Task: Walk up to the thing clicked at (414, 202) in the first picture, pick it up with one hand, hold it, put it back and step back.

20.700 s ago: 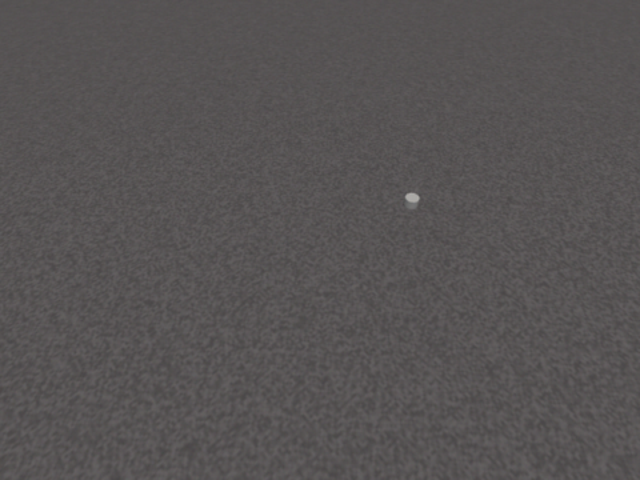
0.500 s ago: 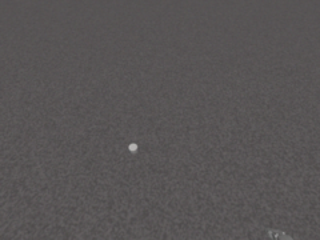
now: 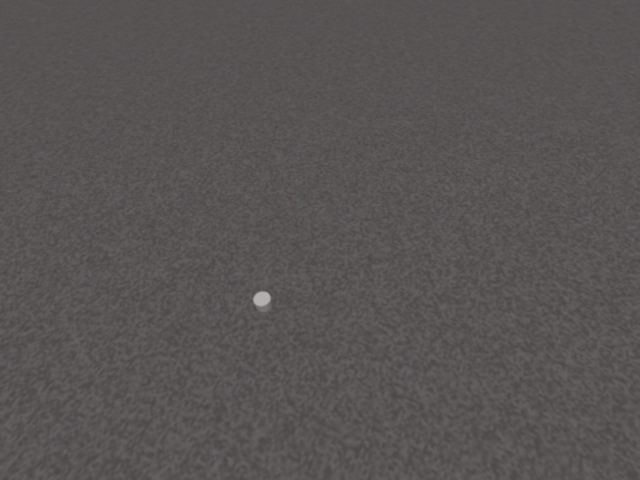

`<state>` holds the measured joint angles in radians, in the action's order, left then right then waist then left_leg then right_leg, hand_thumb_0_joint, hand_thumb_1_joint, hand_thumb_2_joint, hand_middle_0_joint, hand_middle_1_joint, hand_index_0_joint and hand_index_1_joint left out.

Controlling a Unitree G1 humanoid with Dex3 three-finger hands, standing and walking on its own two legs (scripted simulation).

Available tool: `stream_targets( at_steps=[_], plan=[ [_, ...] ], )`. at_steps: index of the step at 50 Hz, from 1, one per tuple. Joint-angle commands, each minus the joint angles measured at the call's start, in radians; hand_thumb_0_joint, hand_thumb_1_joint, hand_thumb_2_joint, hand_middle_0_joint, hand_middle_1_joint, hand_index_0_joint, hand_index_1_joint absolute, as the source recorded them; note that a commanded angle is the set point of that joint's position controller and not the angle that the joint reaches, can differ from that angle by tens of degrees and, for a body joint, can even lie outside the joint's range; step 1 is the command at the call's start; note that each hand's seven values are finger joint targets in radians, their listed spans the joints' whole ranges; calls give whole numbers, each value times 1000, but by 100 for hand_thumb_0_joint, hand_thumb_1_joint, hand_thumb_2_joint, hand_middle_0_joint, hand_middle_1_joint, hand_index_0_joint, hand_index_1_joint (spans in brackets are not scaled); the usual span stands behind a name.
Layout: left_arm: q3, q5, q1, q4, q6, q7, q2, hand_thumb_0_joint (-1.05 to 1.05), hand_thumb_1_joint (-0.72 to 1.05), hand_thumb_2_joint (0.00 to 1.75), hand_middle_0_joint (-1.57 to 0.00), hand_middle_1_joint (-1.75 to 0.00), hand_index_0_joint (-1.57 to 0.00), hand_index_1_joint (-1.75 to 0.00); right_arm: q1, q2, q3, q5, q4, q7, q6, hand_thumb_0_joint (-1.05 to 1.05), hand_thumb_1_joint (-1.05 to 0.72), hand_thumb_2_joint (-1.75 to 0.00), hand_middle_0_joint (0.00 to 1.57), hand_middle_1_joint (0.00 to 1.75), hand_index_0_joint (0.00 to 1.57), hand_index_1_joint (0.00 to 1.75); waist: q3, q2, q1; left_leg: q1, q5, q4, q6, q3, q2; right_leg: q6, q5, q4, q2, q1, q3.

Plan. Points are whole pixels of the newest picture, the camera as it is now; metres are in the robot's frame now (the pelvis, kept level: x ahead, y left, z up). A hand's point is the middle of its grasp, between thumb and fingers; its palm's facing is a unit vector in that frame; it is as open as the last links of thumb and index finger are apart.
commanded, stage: stand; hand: left
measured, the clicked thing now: (262, 301) +0.84 +0.24 -0.76
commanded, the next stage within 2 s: walk up in 0.26 s
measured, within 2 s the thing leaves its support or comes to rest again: neither
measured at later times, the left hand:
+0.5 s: hand out of the picture +0.07 +0.30 -0.16, palm faces +0.02 -0.94 -0.35, open 7.4 cm
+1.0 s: hand (162, 378) +0.32 +0.28 -0.14, palm faces -0.06 -0.92 -0.40, open 7.4 cm
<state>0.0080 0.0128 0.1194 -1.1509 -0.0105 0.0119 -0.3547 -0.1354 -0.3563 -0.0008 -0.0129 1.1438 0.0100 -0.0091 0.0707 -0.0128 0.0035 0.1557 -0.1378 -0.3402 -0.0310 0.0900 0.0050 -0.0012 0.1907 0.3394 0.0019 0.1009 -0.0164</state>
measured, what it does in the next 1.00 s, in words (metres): walks ahead: left foot, then right foot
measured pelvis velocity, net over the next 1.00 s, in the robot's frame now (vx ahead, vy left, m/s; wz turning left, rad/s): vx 0.21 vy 0.01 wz -0.04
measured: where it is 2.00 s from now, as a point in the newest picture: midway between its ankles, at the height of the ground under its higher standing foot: (331, 440)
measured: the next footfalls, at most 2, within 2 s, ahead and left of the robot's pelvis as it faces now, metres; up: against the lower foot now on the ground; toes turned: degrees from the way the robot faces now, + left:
left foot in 0.52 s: +0.15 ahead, +0.17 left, +0.00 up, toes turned +3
right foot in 0.92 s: +0.38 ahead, -0.13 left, +0.00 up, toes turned -6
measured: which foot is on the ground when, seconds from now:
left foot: down 0.00-0.32, up 0.34-0.50, down 0.52-0.92, up 0.94-1.00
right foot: down 0.00-0.54, up 0.56-0.90, down 0.92-1.00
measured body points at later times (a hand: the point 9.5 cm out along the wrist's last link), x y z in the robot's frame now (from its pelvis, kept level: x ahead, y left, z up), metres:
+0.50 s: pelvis +0.05 +0.03 -0.01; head +0.06 +0.04 +0.44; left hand +0.07 +0.35 -0.14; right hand +0.12 -0.30 -0.12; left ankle +0.10 +0.16 -0.74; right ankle +0.00 -0.12 -0.75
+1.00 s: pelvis +0.21 +0.01 -0.03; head +0.22 -0.01 +0.42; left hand +0.32 +0.33 -0.12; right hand +0.23 -0.31 -0.16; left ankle +0.13 +0.15 -0.70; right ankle +0.28 -0.11 -0.75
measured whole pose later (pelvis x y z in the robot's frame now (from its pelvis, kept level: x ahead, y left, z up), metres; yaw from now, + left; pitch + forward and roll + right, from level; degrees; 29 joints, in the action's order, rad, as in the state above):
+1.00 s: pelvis +0.21 +0.01 -0.03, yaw -2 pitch -5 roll +0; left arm 0.07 0.01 0.24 -0.85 -0.07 0.06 -0.40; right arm -0.34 -0.41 0.05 -0.01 0.88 0.03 -0.03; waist 0.11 -0.04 0.01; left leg 0.24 -0.49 -1.02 0.03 0.00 0.04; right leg 0.03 0.23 0.65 0.03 0.34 -0.04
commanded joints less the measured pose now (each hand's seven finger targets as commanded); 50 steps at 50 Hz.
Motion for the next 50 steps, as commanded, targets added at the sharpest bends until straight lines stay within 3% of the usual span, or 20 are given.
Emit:
stream_targets(
  at_steps=[1,12,13,14,16,17,22,25,26,27,28,30,33,40,44,45,46,47,48,50],
  plan=[
    [40,-7,-63,72,-26,-13,-223,0,90,90,-20,-30,-20,-30,37,-202,33,3,-70,-15,-25,0,-90,-90,20,30,20,30,-102,21,1,-8,103,36,43,69,103,22,-82,-65,126,-22,108],
    [36,-7,-37,68,-17,-12,-217,0,90,90,-20,-30,-20,-30,43,-212,27,2,-71,-15,-20,0,-90,-90,20,30,20,30,-61,-11,-9,24,-6,59,44,75,101,24,10,-68,114,9,106],
    [93,6,40,112,-26,7,-280,0,90,90,-20,-30,-20,-30,-14,-274,81,-11,-119,5,-31,0,-90,-90,20,30,20,30,-157,14,-19,41,-437,-18,105,64,47,70,420,-27,66,-49,108],
    [103,16,81,101,-27,14,-291,0,90,90,-20,-30,-20,-30,-3,-280,88,-22,-127,13,-29,0,-90,-90,20,30,20,30,-81,16,-46,199,-578,-60,104,61,37,94,579,-35,97,-63,171],
    [132,20,130,124,-36,11,-330,0,90,90,-20,-30,-20,-30,99,-220,86,-24,-193,20,-28,0,-90,-90,20,30,20,30,64,175,-100,465,-304,-353,59,-79,-8,190,613,-206,291,-129,401],
    [140,25,138,146,-48,7,-340,0,90,90,-20,-30,-20,-30,95,-222,95,-33,-205,18,-34,0,-90,-90,20,30,20,30,97,147,-101,528,-272,-423,45,-51,61,243,468,-231,371,-148,462],
    [130,33,15,242,-52,22,-318,0,90,90,-20,-30,-20,-30,-36,-212,120,-25,-221,50,-49,0,-90,-90,20,30,20,30,29,200,-1,182,-261,-269,61,-71,91,190,297,-156,244,74,222],
    [102,20,30,278,-31,34,-247,0,90,90,-20,-30,-20,-30,-224,-230,155,-36,-172,32,-60,0,-90,-90,20,30,20,30,-32,51,88,-212,-81,-124,33,-165,-10,127,232,163,109,331,63],
    [82,15,91,289,-28,34,-176,0,90,90,-20,-30,-20,-30,-322,-299,180,-46,-165,17,-66,0,-90,-90,20,30,20,30,-87,-188,129,-331,-307,7,73,32,109,96,266,473,16,449,4],
    [73,6,124,296,-27,27,-144,0,90,90,-20,-30,-20,-30,-325,-396,189,-53,-196,12,-77,0,-90,-90,20,30,20,30,-78,-311,116,-269,-602,191,172,523,369,53,400,708,-108,595,64],
    [96,8,101,287,-26,16,-261,0,90,90,-20,-30,-20,-30,-230,-414,191,-21,-233,16,-75,0,-90,-90,20,30,20,30,-23,-152,90,-115,-682,214,269,573,429,63,369,759,-13,544,190],
    [94,-8,163,263,-30,20,-275,0,90,90,-20,-30,-20,-30,-135,-332,156,-12,-280,14,-79,0,-90,-90,20,30,20,30,34,-76,19,-73,-480,151,244,336,342,56,234,760,40,533,178],
    [100,-1,200,246,-33,37,-274,0,90,90,-20,-30,-20,-30,-151,-301,143,-9,-296,13,-89,0,-90,-90,20,30,20,30,42,-137,20,-22,-218,142,228,134,284,19,152,631,66,457,124],
    [102,10,109,320,-34,69,-235,0,90,90,-20,-30,-20,-30,-167,-318,140,-4,-352,18,-87,0,-90,-90,20,30,20,30,39,-132,24,54,-109,83,219,-30,239,19,9,324,72,283,0],
    [121,7,231,300,-48,57,-235,0,90,90,-20,-30,-20,-30,-150,-298,130,-1,-383,14,-72,0,-90,-90,20,30,20,30,-29,-58,-60,107,49,-163,178,-79,206,42,-19,214,13,34,-56],
    [137,10,304,283,-59,46,-271,0,90,90,-20,-30,-20,-30,-196,-248,112,0,-387,15,-70,0,-90,-90,20,30,20,30,-88,79,-88,153,105,-392,152,-132,142,58,39,156,-1,-113,-34],
    [166,17,383,286,-68,32,-350,0,90,90,-20,-30,-20,-30,-245,-191,90,6,-405,12,-72,0,-90,-90,20,30,20,30,-140,291,-115,296,-58,-684,106,-179,54,118,166,52,169,-218,245],
    [167,1,377,313,-71,27,-415,0,90,90,-20,-30,-20,-30,-236,-212,92,14,-414,8,-65,0,-90,-90,20,30,20,30,-111,323,-106,466,-402,-818,80,-151,-51,252,241,-101,396,-199,669],
    [162,-11,314,337,-68,26,-404,0,90,90,-20,-30,-20,-30,-208,-278,113,2,-392,-2,-55,0,-90,-90,20,30,20,30,-46,183,-87,437,-417,-900,72,-37,26,313,273,-87,431,-56,685],
    [143,-18,236,364,-67,17,-341,0,90,90,-20,-30,-20,-30,-224,-270,111,21,-364,7,-53,0,-90,-90,20,30,20,30,9,113,-47,429,-323,-865,81,-10,68,280,201,-70,332,39,446]
  ],
)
